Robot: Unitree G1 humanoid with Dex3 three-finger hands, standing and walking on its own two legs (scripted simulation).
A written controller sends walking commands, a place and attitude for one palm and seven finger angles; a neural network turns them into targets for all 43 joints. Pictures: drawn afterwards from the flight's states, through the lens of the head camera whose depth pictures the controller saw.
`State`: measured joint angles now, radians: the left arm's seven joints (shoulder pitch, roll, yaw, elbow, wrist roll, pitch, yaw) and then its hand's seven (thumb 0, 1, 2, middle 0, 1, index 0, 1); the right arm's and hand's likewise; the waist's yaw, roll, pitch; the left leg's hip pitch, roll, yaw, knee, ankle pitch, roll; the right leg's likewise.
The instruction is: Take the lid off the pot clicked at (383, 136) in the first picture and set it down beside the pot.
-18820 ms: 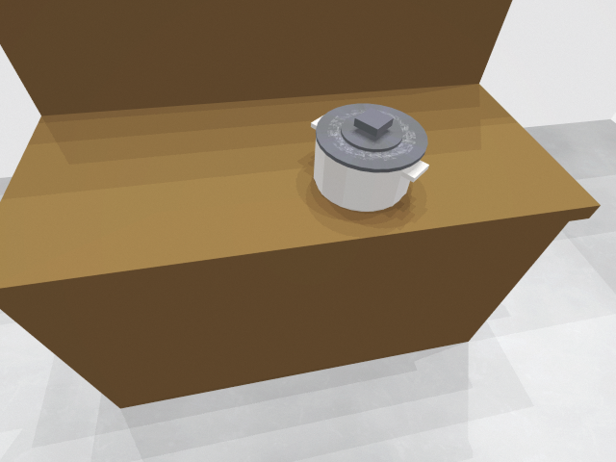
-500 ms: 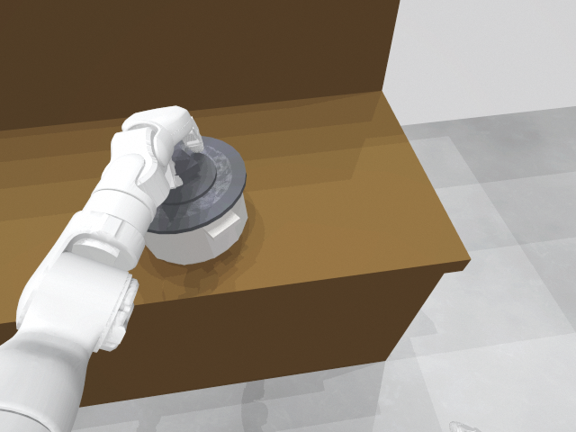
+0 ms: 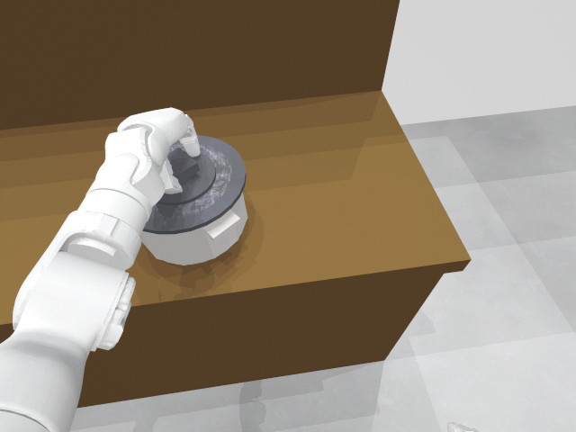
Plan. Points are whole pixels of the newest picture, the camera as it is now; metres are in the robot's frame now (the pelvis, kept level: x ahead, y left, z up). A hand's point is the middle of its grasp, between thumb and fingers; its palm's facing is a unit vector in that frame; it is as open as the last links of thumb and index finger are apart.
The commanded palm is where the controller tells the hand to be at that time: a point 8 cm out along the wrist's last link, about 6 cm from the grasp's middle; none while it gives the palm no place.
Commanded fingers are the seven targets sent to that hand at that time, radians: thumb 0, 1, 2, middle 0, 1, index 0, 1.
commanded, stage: close the fingers and squeeze the knob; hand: left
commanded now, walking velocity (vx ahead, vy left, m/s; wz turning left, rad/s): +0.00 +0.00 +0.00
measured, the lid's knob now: (175, 166) +0.49 +0.16 +0.09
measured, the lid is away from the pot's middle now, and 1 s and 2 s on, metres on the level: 0.01 0.01 0.01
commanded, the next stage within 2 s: lift the lid straight up in 1.12 s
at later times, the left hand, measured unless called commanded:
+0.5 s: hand (166, 168) +0.46 +0.16 +0.12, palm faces -0.36 -0.12 -0.93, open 8.9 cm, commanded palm +0.46 +0.17 +0.17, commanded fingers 0.00 0.36 0.77 -0.73 -1.04 -0.73 -1.03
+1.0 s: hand (165, 171) +0.46 +0.16 +0.12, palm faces -0.34 -0.12 -0.93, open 8.8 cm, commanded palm +0.45 +0.17 +0.17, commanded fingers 0.00 0.45 0.96 -0.74 -1.02 -0.73 -0.99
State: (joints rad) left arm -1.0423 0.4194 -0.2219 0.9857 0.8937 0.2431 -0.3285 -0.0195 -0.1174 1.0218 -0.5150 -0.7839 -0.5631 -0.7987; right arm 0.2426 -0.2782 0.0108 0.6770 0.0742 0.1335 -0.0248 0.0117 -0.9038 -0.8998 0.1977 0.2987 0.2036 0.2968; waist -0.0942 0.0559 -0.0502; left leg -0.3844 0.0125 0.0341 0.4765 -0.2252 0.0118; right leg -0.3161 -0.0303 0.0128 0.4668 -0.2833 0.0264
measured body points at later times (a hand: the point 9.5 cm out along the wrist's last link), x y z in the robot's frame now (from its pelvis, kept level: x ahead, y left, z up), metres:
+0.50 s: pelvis +0.00 +0.00 +0.00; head +0.04 -0.02 +0.45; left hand +0.48 +0.16 +0.17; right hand +0.08 -0.26 -0.13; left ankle +0.00 +0.12 -0.74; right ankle -0.04 -0.14 -0.74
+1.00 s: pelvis +0.00 +0.00 +0.00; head +0.03 -0.02 +0.45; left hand +0.47 +0.17 +0.17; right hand +0.10 -0.26 -0.13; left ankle +0.00 +0.12 -0.74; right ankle -0.04 -0.14 -0.74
